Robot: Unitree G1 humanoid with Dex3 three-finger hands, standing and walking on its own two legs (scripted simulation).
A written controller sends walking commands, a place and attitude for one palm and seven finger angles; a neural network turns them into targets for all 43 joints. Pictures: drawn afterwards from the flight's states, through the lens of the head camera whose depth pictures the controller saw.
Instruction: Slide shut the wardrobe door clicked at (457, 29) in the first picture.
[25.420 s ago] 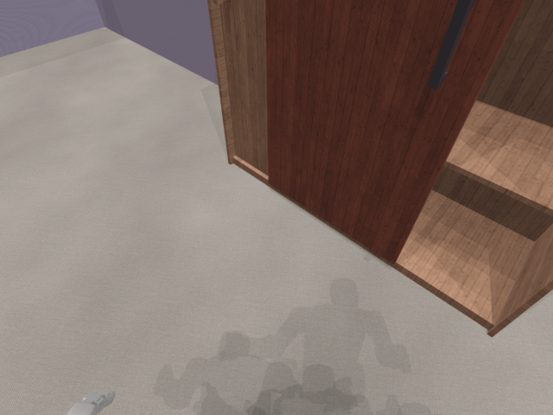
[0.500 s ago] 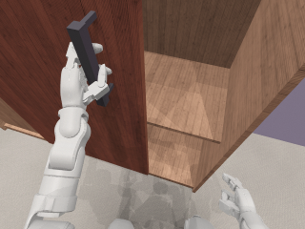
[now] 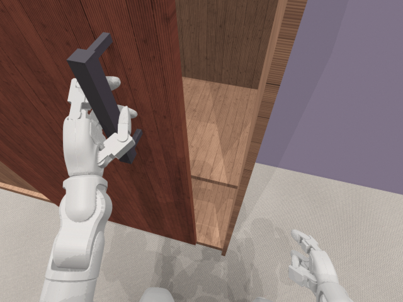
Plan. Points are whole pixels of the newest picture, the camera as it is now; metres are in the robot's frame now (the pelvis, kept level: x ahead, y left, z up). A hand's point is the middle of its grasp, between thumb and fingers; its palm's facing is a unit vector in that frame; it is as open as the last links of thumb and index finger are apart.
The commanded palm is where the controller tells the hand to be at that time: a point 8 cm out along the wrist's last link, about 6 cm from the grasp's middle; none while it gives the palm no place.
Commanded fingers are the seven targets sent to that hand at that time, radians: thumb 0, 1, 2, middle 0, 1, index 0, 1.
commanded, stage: step sideways, sliding the door along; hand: left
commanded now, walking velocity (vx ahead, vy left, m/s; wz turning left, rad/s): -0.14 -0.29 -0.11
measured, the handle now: (117, 108) +0.35 +0.21 +0.19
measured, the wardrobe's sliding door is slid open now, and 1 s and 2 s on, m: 0.12 0.00 0.00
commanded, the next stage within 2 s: stop walking and hold the door there in 1.20 s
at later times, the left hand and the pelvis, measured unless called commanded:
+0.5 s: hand (206, 151) +0.30 +0.06 +0.18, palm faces +0.39 -0.92 -0.08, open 7.0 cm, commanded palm +0.25 +0.03 +0.19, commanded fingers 0.00 0.90 0.90 -0.45 -1.40 -0.45 -1.40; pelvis -0.03 -0.14 -0.01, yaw -1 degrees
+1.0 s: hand (211, 146) +0.30 +0.05 +0.18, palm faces +0.60 -0.80 -0.04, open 7.3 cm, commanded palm +0.24 +0.02 +0.19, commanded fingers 0.00 0.90 0.90 -0.45 -1.40 -0.45 -1.40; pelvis +0.00 -0.25 -0.01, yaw -3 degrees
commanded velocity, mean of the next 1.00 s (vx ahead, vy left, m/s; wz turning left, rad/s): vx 0.02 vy -0.30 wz -0.07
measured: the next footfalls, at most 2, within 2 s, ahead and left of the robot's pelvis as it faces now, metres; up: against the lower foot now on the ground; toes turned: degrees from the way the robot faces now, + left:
left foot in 0.20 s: +0.03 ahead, +0.13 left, +0.00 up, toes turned +5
right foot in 0.44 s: +0.03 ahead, -0.26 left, +0.00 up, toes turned -6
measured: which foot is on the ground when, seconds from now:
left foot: down 0.00-0.02, up 0.04-0.18, down 0.20-0.46, up 0.48-0.60, down 0.62-0.98, up 1.00-1.00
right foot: down 0.00-0.20, up 0.22-0.42, down 0.44-0.60, up 0.62-0.94, down 0.96-1.00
